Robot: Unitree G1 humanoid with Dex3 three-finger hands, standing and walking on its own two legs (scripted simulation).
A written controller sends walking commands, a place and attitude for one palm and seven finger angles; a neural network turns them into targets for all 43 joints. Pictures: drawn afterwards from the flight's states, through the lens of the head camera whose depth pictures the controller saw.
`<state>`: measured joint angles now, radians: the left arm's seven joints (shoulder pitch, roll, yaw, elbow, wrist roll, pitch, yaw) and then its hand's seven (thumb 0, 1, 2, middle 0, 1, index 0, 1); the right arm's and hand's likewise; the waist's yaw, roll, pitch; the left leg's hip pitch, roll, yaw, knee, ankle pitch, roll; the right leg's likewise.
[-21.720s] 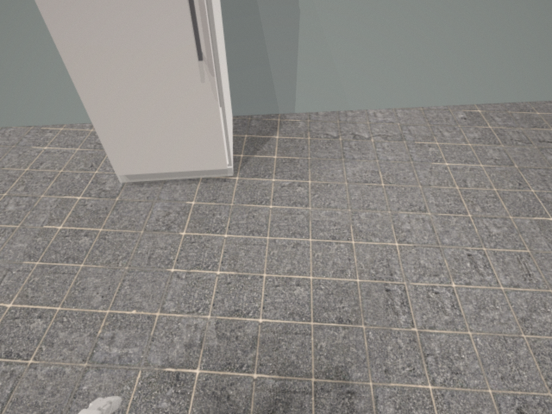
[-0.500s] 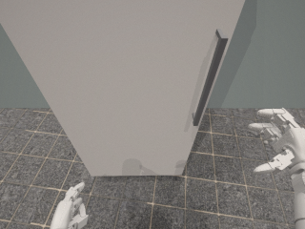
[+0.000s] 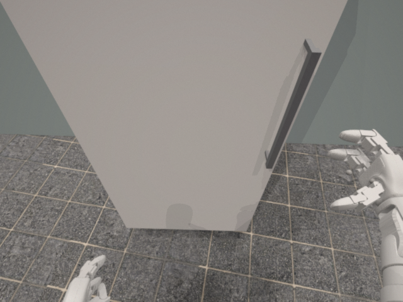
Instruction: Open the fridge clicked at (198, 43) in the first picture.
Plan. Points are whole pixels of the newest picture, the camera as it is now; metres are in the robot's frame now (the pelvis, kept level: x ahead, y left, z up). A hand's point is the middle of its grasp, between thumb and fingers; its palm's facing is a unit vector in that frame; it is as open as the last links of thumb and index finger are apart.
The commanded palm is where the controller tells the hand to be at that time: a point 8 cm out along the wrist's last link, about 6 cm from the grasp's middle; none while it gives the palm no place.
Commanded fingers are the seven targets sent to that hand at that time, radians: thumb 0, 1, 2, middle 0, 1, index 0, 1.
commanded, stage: move the hooked fingers beside the handle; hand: right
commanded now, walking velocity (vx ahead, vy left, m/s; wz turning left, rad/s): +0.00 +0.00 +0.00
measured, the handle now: (284, 116) +0.50 -0.15 +0.10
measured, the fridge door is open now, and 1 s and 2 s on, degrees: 0 0 0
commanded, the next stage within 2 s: feel for the door with the fingertips in 1.64 s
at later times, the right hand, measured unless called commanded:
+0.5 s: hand (328, 147) +0.41 -0.22 +0.10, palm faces -0.06 +1.00 +0.01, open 14.0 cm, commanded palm +0.39 -0.28 +0.10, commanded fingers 0.00 0.50 -0.30 0.30 1.20 0.30 1.20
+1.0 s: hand (313, 132) +0.46 -0.20 +0.10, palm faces -0.05 +1.00 -0.01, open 14.0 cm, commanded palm +0.43 -0.26 +0.10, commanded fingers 0.00 0.50 -0.30 0.30 1.20 0.30 1.20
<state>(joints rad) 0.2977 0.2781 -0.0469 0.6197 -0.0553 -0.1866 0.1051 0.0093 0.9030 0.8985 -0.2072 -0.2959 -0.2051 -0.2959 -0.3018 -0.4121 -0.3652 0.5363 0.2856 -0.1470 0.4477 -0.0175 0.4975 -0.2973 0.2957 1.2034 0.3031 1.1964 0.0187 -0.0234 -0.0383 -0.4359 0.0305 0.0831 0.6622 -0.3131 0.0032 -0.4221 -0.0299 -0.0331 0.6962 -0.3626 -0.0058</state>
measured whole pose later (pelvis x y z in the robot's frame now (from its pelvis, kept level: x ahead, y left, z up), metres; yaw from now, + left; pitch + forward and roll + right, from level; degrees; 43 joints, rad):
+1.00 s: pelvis +0.01 -0.01 -0.01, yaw +2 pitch +12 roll +1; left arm 0.39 0.27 -0.03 0.62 -0.04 -0.02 0.04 0.01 0.90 0.90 -0.21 -0.30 -0.20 -0.30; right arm -0.66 -0.45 -0.37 0.93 0.19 -0.28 0.35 -0.02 0.50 -0.30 0.30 1.20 0.30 1.20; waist 0.10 -0.01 -0.07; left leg -0.60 0.02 0.05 0.72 -0.33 0.00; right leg -0.57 -0.04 -0.06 0.77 -0.40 -0.01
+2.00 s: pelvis +0.01 -0.02 -0.01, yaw +2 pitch +12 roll +2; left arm 0.36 0.26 -0.03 0.60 -0.04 -0.01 0.04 0.00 0.90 0.90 -0.21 -0.30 -0.20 -0.30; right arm -0.64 -0.39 -0.30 0.87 0.20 -0.25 0.32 -0.02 0.50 -0.30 0.29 1.20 0.30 1.20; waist 0.09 -0.01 -0.08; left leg -0.61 0.03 0.06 0.73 -0.33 -0.01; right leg -0.60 -0.04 -0.05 0.80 -0.41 -0.02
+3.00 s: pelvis +0.00 +0.00 -0.01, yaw +2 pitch +11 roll +1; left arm 0.37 0.26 -0.03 0.61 -0.04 -0.01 0.03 0.00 0.91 0.90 -0.21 -0.30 -0.20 -0.30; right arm -0.67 -0.35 -0.29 0.92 0.18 -0.29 0.26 -0.02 0.50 -0.30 0.30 1.21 0.31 1.20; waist 0.09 -0.01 -0.08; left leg -0.61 0.02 0.05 0.74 -0.33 0.00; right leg -0.59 -0.04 -0.05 0.79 -0.40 -0.01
